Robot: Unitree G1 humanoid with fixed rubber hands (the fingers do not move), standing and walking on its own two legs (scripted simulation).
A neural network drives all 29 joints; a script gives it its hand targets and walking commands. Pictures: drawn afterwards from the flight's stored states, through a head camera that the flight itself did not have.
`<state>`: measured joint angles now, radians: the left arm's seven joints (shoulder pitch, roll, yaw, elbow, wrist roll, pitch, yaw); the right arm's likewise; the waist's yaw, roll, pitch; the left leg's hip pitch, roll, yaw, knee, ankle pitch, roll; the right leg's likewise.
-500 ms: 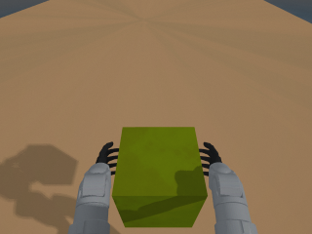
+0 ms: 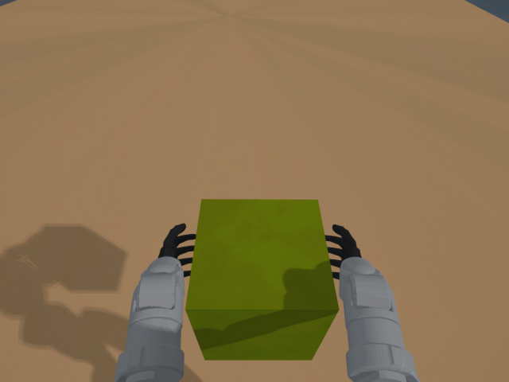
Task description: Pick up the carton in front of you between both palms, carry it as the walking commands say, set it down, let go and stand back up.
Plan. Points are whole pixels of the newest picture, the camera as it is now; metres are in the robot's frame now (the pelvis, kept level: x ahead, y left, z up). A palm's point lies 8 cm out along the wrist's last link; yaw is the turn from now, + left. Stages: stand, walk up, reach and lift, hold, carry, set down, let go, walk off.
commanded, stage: set down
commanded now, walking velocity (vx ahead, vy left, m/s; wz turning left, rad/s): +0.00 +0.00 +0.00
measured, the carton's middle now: (259, 283) +0.32 +0.00 -0.04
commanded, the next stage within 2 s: none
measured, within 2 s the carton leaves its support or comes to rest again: neither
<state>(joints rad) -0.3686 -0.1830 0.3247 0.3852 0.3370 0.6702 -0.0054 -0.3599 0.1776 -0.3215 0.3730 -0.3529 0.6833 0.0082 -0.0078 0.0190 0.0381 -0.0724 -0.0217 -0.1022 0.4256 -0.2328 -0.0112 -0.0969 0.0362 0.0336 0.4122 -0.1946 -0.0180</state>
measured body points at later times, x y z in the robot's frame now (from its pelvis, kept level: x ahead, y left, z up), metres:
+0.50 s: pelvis -0.04 +0.01 -0.08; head +0.19 -0.02 +0.31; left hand +0.37 +0.12 -0.16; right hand +0.37 -0.19 -0.17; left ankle +0.01 +0.13 -0.74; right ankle +0.03 -0.11 -0.74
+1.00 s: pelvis -0.06 +0.00 -0.21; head +0.21 -0.04 +0.15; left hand +0.43 +0.10 -0.30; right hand +0.41 -0.20 -0.31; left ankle +0.01 +0.13 -0.74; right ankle +0.03 -0.11 -0.74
